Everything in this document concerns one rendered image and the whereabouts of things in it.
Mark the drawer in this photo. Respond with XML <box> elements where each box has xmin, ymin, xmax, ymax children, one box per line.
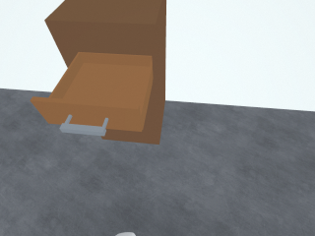
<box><xmin>30</xmin><ymin>52</ymin><xmax>154</xmax><ymax>132</ymax></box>

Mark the handle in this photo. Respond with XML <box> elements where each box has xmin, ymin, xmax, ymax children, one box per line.
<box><xmin>59</xmin><ymin>114</ymin><xmax>109</xmax><ymax>137</ymax></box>

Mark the cabinet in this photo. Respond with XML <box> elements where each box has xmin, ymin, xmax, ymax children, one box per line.
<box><xmin>44</xmin><ymin>0</ymin><xmax>166</xmax><ymax>145</ymax></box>

